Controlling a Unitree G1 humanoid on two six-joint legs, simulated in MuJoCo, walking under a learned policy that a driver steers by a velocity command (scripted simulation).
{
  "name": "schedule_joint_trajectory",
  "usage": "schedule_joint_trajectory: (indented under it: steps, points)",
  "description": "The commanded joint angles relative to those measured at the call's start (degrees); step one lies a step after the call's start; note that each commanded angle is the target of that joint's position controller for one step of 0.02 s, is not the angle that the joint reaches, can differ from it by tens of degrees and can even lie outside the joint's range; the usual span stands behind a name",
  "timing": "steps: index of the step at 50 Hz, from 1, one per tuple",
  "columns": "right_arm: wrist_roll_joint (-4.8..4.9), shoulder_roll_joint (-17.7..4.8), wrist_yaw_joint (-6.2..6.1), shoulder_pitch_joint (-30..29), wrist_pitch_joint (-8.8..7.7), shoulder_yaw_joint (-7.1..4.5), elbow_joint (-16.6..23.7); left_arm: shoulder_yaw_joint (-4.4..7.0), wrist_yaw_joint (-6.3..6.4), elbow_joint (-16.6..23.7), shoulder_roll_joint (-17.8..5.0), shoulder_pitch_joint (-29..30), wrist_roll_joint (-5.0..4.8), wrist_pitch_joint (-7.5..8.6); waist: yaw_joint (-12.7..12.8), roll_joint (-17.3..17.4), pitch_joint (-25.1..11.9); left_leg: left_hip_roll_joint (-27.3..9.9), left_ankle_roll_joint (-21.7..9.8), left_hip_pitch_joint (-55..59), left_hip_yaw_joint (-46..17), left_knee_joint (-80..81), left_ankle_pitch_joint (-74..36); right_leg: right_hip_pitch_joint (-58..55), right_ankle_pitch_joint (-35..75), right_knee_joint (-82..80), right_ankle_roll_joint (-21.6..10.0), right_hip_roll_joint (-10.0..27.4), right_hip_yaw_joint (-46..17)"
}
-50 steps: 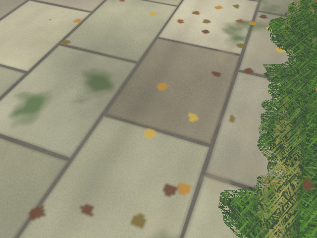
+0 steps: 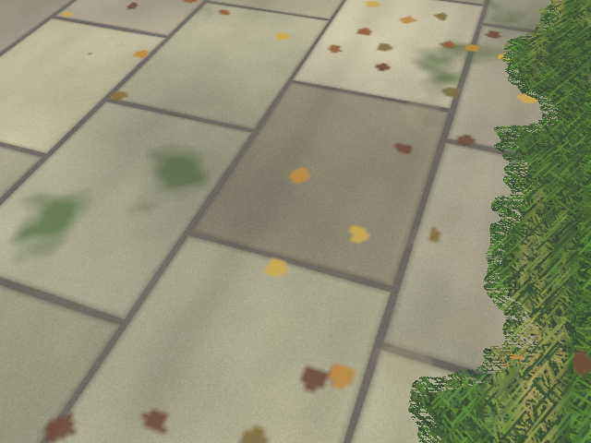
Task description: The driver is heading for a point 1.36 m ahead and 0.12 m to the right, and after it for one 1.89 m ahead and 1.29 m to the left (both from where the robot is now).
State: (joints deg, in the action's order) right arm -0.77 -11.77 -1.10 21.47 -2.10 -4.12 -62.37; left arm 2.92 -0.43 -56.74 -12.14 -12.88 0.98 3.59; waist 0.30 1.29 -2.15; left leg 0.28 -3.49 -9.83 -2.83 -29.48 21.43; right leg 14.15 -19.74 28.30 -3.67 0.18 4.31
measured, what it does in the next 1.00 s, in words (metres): walks ahead: left foot, then right foot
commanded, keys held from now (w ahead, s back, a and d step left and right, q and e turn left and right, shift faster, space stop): w+shift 0.66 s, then shift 0.34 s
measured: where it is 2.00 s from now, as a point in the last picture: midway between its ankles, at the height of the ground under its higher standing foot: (300, 263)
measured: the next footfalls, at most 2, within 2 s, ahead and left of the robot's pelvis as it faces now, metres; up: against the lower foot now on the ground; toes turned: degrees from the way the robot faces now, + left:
left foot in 0.44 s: +0.48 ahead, +0.09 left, +0.00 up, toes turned +4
right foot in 0.88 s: +0.91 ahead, -0.05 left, +0.00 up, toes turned -3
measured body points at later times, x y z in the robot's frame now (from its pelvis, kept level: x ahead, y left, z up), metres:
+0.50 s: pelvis +0.33 +0.02 -0.03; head +0.38 +0.02 +0.42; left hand +0.24 +0.26 -0.16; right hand +0.53 -0.21 -0.14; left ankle +0.44 +0.09 -0.73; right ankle +0.06 -0.10 -0.64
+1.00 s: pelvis +0.75 +0.00 -0.01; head +0.81 +0.00 +0.43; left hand +0.87 +0.24 -0.15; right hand +0.75 -0.24 -0.16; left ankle +0.58 +0.12 -0.62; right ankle +0.87 -0.05 -0.73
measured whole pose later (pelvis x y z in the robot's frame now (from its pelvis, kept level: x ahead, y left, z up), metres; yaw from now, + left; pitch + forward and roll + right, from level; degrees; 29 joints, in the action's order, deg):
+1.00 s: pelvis +0.75 +0.00 -0.01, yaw +0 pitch +0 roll +0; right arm 0.7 -11.2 -1.7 18.2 -4.4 -1.8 -57.0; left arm 1.1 -0.6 -52.8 -11.9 -7.2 1.2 5.6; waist -1.3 -0.2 7.1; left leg 3.5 -1.6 -16.7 -2.8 -73.3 27.0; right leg 25.8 -2.7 29.2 -5.6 -2.9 6.5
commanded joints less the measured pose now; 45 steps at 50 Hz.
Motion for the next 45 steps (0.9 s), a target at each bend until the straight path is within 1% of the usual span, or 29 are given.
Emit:
schedule_joint_trajectory:
  steps: [1, 2, 3, 4, 7, 10, 14, 17, 19, 20, 21, 22, 23, 24, 25, 26, 27, 29, 31, 33, 35, 37, 38, 40, 41, 42, 43, 44, 45]
  points:
    - [-0.59, 1.55, 1.1, -15.01, -2.9, 0.81, 11.01, 1.99, 1.17, -4.79, -8.56, -24.33, 1.32, 0.94, 9.57, -19.1, 4.6, 3.62, -3.99, -44.89, 2.56, -29.02, 5.81, -29.54, -28.71, -20.63, -5.43, 21.27, -39.55]
    - [-1.65, -0.03, 2.06, -14.48, -3.13, 0.69, 12.15, 2.1, 1.46, -3.81, -8.92, -18.88, 1.46, 0.53, 5.89, -14.62, 6.84, -1.45, -4.7, -47.92, -0.91, -36.12, 0.13, -22.43, -36.84, -23.84, -10.1, 25.79, -48.67]
    - [-1.65, -2.55, 2.98, -16.92, -3.24, 0.25, 12.61, 1.69, 1.01, -1.07, -7.09, -11.76, 1.12, 1.01, 3.1, -6.31, 9.4, -4.99, -3.89, -47.97, -1.14, -38.46, -7.02, -18.29, -30.84, -22.44, -9.45, 23.24, -42.02]
    - [-1.89, -3.51, 3.72, -16.36, -3.39, -0.07, 12.06, 1.59, 0.53, -0.2, -6.76, -9.86, 0.74, 1.65, 1.99, -2.82, 7.43, -5.98, -2.72, -44.4, -1.23, -36.83, -10.33, -16.25, -23.63, -22.1, -7.93, 19.33, -34.01]
    - [-2.24, -3.11, 4.83, -15.44, -1.88, -0.15, 11.52, 0.83, 0.69, -1.16, -4.43, -12.52, 0.36, 3.07, 0.74, -4.82, 7.1, -6.31, -0.04, -40.1, 2.19, -34.75, -14.46, -13.77, -10.27, -25.02, -6.0, 12.85, -21.49]
    - [-1.74, -2.73, 4.73, -23.01, -0.84, 0.27, 14.71, 0.5, 0.44, -2.3, -3.55, -17.31, 0.04, 3.53, 2.29, -3.85, 10.18, -5.77, 0.75, -42.67, 5.25, -29.82, -17.51, -13.88, -0.35, -26.77, -6.6, 10.69, -15.43]
    - [-0.99, -1.61, 5.17, -32.97, -0.88, 1.38, 19.28, 0.19, 0.61, -2.32, -3.6, -18.97, -0.1, 4.23, 3.66, -4.9, 12.87, -4.39, 0.33, -35.5, 9.02, -13.99, -22.33, -12.58, 14.09, -31.09, -7.06, 10.43, -9.74]
    - [-0.67, -2.36, 4.73, -34.31, -1.03, 1.67, 20.95, 0.35, 0.81, -3.01, -5.23, -19.11, -0.25, 4.4, 2.59, -5.73, 12.42, -2.73, -2.8, -29.71, 11.04, -7.12, -20.82, -18.67, 33.71, -29.65, -6.74, 12.17, -5.29]
    - [-0.81, -3.89, 3.64, -30.44, -1.18, 1.21, 20.61, 0.6, 0.95, -3.5, -7.16, -19.43, -0.06, 4.09, 0.26, -8.63, 7.7, 2.22, -5.3, -20.19, 13.89, -5.63, -15.75, -22.34, 64.04, -19.87, -5.59, 12.7, -2.39]
    - [-0.8, -5.93, 2.95, -23.29, -1.35, 0.47, 19.18, 0.96, 1.33, -3.86, -8.71, -19.44, 0.5, 3.58, -3.36, -10.24, 3.18, 4.29, -6.43, -12.42, 13.62, -6.32, -12.57, -23.21, 75.16, -10.08, -4.98, 13.46, -1.72]
    - [-0.63, -8.27, 2.07, -10.47, -1.48, -0.69, 15.6, 1.53, 1.77, -3.83, -10.61, -18.29, 0.85, 2.83, -9.01, -11.13, -3.28, 5.87, -7.37, 0.48, 12.93, -5.26, -9.69, -20.7, 77.65, 4.02, -4.37, 13.51, -1.04]
    - [-1.23, -11.29, 1.2, 1.77, -1.72, -2.1, 12.11, 1.78, 1.86, -3.02, -10.86, -15.84, 0.78, 2.48, -15.05, -9.5, -8.75, 1.37, -8.79, 17.12, 7.76, -3.58, -7.18, -9.33, 65.26, 21.68, -3.75, 11.18, -0.61]
    - [-3.38, -16.8, 0.75, 7.1, -2.19, -3.52, 11.2, -0.07, 0.26, -0.54, -1.49, -19.7, -1.07, 2.62, -10.69, 4.18, -17.22, -16.34, -13.12, 35.95, -18.51, 0.03, 18.65, 13.18, 21.7, 45.37, -2.54, 3.34, -1.98]
    - [-2.43, -16.21, 1.82, 6.86, -2.17, -3.47, 10.54, 0.26, -0.48, 0.58, -2.39, -18.98, -2.0, 4.03, -9.01, 9.2, -21.5, -22.78, -14.95, 36.86, -46.55, 14.41, 30.5, 23.6, -5.16, 56.08, -3.62, -3.96, -10.41]
    - [-2.08, -13.61, 2.19, -0.3, -2.43, -3.01, 10.06, 1.24, 0.03, 3.13, -5.7, -10.86, -2.01, 4.09, -6.42, 5.92, -9.49, -19.32, -12.41, 28.77, -39.02, 16.49, 25.92, 29.83, 1.81, 57.88, -4.96, 0.57, -11.01]
    - [-1.51, -9.3, 2.36, -3.38, -3.11, -2.01, 10.03, 1.08, 0.04, 4.25, -5.78, -7.05, -1.48, 4.3, -5.28, -0.14, -3.45, -18.3, -11.56, 18.84, -29.1, 16.49, 15.25, 28.9, 6.68, 54.91, -5.0, 3.31, -9.54]
    - [-1.61, -6.68, 2.37, -5.18, -3.65, -1.3, 9.54, 0.81, -0.23, 4.3, -4.3, -5.92, -0.71, 4.0, -2.93, -2.99, -0.29, -15.91, -10.28, 10.85, -22.81, 17.56, 8.39, 25.76, 7.79, 51.62, -4.85, 5.12, -9.58]
    - [-1.14, -3.01, 1.97, -5.19, -4.29, 0.2, 7.72, 0.15, -1.44, 4.62, -0.96, -7.78, 1.22, 2.08, 1.79, -0.58, 2.66, -12.5, -8.59, -0.14, -15.17, 20.32, 6.07, 20.94, 7.44, 47.34, -3.28, 7.21, -9.68]
    - [-0.09, -3.81, 1.63, -2.96, -5.18, 0.42, 6.62, -0.36, -2.3, 7.0, -0.04, -3.55, 1.64, 0.63, 2.75, 0.31, 7.2, -11.22, -8.84, -3.68, -10.98, 23.75, 3.65, 25.14, 8.09, 44.14, -1.45, 8.93, -8.11]
    - [0.01, -4.99, 1.72, -0.46, -5.67, 0.5, 6.5, -0.7, -2.55, 10.34, -1.46, 4.21, 1.83, 0.21, 1.58, 0.01, 10.94, -8.98, -8.88, -5.0, -6.09, 26.86, -3.24, 29.61, 13.42, 37.28, -0.22, 9.58, -5.0]
    - [0.43, -4.23, 1.98, 0.3, -6.15, 1.23, 6.54, -1.55, -2.63, 12.41, -0.99, 8.94, 1.72, 1.04, 1.5, -1.16, 13.89, -5.43, -7.86, -8.78, 1.58, 25.48, -30.08, 23.91, 21.18, 22.92, 0.52, 7.95, -1.0]
    - [1.53, -4.5, 1.83, 5.06, -6.62, 1.63, 4.96, -2.58, -3.09, 12.77, 0.74, 12.88, 0.84, 2.15, -1.24, -1.66, 12.8, -4.24, -5.61, -9.14, 5.06, 24.22, -48.08, 12.55, 31.54, 9.99, 0.25, 2.96, 4.28]
    - [1.66, -6.05, 1.63, 6.8, -6.71, 1.53, 4.3, -2.67, -2.99, 12.67, 0.43, 13.28, 0.41, 2.36, -1.76, -0.37, 11.48, -4.93, -4.8, -5.1, 4.97, 24.17, -50.84, 10.41, 35.16, 6.71, -0.32, 1.41, 4.68]
    - [1.47, -8.33, 0.97, 7.46, -6.4, 1.35, 3.86, -2.27, -2.15, 11.99, -2.01, 11.6, 0.78, 2.31, -1.1, 2.41, 8.02, -5.93, -2.89, 4.61, 4.89, 19.48, -59.92, 7.87, 35.69, 2.47, -1.95, -1.78, 4.95]
    - [1.2, -9.37, 0.47, 7.27, -5.91, 1.16, 3.9, -1.76, -1.56, 10.83, -3.79, 8.09, 1.32, 2.4, 0.39, 3.96, 5.3, -6.35, -1.83, 8.34, 4.6, 14.28, -65.25, 4.56, 32.7, 1.8, -2.59, -3.93, 4.7]
    - [0.61, -10.25, -0.07, 6.16, -5.24, 0.91, 4.02, -0.97, -0.98, 8.24, -5.83, 0.38, 1.58, 2.77, 3.91, 5.31, 1.27, -6.38, -0.91, 10.02, 4.38, 5.41, -67.52, -2.27, 30.52, 1.74, -3.26, -5.2, 3.14]
    - [0.78, -11.01, -0.5, 3.37, -4.63, 0.67, 4.44, -0.36, -0.42, 5.15, -7.03, -8.8, 1.8, 3.22, 8.88, 5.95, -2.28, -5.82, -0.36, 9.49, 5.35, -6.4, -64.19, -10.12, 35.1, -2.14, -4.09, -3.23, 1.01]
    - [1.31, -10.18, -0.8, 3.38, -4.27, 0.61, 5.03, 0.45, 0.08, 2.88, -10.08, -14.49, 2.81, 3.59, 10.54, 3.87, -4.8, -2.44, 0.13, 5.44, 6.81, -20.42, -48.35, -16.97, 48.57, -3.82, -4.4, 2.66, -2.57]
    - [1.94, -1.15, -0.89, 14.24, -3.6, 1.94, 4.51, 1.29, -0.02, 1.98, -14.58, -16.52, 3.75, 3.48, 4.44, -12.1, -14.39, 5.48, 1.0, -9.07, 7.78, -46.3, 13.39, -34.95, 94.72, 10.65, -11.48, 21.5, -15.9]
